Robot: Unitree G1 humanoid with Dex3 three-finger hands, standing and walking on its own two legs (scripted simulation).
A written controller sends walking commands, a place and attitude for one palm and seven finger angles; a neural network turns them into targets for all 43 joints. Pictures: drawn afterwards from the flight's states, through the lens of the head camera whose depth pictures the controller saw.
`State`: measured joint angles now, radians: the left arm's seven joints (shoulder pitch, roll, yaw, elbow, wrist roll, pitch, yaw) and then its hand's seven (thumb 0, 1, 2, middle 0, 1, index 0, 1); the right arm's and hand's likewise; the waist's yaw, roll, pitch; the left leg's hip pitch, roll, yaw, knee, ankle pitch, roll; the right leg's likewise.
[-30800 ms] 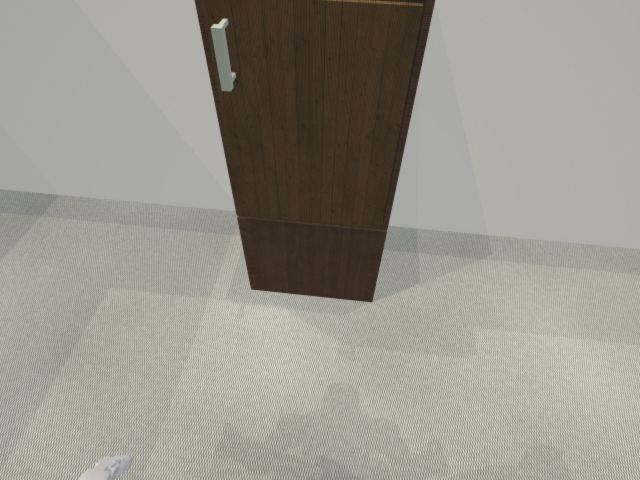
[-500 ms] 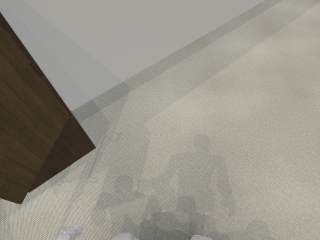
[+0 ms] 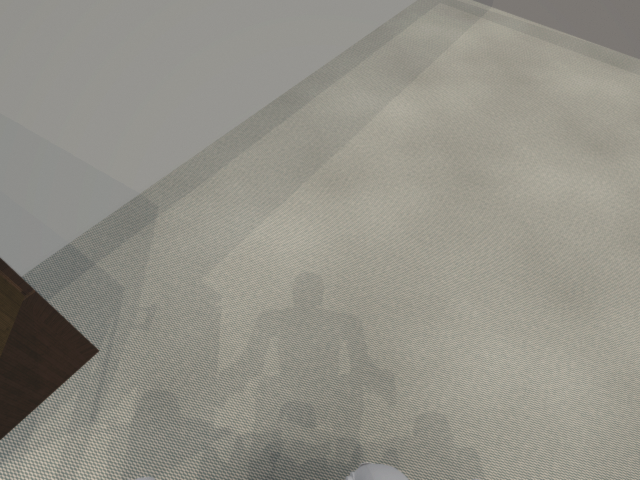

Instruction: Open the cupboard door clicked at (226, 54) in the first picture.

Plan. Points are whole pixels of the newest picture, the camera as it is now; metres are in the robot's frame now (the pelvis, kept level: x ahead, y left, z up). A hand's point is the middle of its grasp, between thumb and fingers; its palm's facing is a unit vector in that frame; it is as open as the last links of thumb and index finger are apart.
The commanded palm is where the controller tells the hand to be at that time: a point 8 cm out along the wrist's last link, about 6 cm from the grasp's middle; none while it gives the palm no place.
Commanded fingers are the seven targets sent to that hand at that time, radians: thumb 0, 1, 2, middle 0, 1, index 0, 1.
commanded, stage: walk to a spot facing it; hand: left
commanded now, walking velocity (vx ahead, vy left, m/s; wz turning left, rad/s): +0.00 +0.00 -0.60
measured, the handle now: out of the picture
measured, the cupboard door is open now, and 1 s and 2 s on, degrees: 40 40 40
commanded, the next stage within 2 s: turn to face it in 1.10 s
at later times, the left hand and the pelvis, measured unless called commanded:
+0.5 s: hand (251, 439) +0.19 +0.10 -0.16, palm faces -0.28 -0.93 -0.22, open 7.4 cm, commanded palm none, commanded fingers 0.00 0.90 0.90 -0.20 -0.30 -0.20 -0.30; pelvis +0.09 -0.06 +0.01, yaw -18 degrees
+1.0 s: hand (343, 259) +0.51 -0.02 -0.15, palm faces -0.55 -0.81 -0.19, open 7.4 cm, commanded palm none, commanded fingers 0.00 0.90 0.90 -0.20 -0.30 -0.20 -0.30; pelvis +0.31 -0.12 +0.00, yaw -34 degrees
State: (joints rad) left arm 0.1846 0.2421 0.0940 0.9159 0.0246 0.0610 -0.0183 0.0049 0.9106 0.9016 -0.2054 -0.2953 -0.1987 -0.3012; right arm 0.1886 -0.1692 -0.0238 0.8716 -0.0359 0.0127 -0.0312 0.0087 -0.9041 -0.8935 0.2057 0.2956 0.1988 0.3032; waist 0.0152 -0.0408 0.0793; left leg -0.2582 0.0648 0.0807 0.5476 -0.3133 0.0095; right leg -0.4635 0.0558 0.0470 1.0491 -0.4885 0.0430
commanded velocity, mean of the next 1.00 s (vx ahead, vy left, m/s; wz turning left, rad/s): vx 0.30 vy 0.00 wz -0.54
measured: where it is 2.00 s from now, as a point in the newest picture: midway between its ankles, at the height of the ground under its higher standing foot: (445, 367)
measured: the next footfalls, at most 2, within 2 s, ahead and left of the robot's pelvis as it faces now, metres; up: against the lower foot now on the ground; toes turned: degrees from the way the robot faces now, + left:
right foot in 0.28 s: +0.05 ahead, -0.15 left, +0.00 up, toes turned -17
left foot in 0.68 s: +0.33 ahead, +0.00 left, +0.00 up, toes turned -18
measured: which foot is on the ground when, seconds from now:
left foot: down 0.00-0.28, up 0.30-0.66, down 0.68-1.00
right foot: up 0.00-0.26, down 0.28-0.70, up 0.72-1.00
